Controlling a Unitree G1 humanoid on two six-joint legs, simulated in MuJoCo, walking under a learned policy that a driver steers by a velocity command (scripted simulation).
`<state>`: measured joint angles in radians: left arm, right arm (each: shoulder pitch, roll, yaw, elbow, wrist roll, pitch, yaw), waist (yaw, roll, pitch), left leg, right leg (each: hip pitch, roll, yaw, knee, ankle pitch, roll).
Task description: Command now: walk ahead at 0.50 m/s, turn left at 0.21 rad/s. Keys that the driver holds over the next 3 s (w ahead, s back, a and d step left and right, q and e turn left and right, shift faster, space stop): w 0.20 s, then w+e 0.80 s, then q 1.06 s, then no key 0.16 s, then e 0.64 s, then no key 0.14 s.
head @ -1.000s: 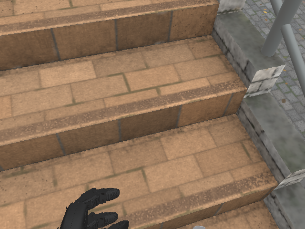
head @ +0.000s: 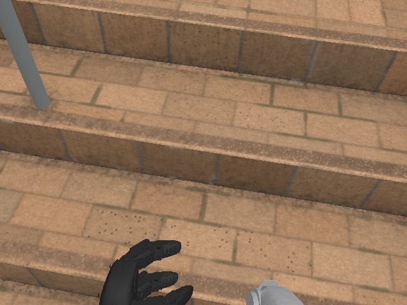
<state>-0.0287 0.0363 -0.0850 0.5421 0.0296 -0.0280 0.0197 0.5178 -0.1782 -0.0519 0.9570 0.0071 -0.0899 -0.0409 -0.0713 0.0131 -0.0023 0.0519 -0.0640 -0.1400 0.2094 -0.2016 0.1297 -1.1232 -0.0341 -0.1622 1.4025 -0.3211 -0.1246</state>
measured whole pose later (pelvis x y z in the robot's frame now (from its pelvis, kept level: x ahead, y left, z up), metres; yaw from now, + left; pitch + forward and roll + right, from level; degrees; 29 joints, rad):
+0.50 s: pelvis +0.29 -0.02 +0.15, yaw -5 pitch +5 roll +2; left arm 0.56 0.09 0.03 0.99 0.00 -0.10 0.04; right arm -0.08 -0.01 0.07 0.49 -0.02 -0.02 0.01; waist 0.09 -0.01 0.01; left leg -1.17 0.08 0.13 1.50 -0.39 0.09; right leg 0.00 0.02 0.03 0.15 -0.24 -0.08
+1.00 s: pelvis +0.59 -0.06 +0.29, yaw -20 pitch +4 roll +0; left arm -0.02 0.06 0.01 0.55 0.03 0.02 0.01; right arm 0.53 -0.16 -0.04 1.02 -0.04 -0.13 -0.03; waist -0.03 -0.01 0.01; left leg 0.03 0.07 0.30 0.26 -0.34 -0.03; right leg -1.30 -0.02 -0.04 1.78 -0.37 -0.14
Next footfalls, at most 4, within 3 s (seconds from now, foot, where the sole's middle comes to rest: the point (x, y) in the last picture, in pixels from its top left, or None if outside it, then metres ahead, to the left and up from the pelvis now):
0.04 right None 0.21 -0.09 -0.64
0.54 left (168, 241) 0.53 0.07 -0.48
1.08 right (276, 121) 0.81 -0.24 -0.33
1.86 left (187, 6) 1.14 0.00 -0.18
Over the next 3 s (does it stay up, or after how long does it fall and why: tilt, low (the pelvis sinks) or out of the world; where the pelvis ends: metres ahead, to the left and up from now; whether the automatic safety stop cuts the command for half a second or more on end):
stays up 1.15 -0.09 0.59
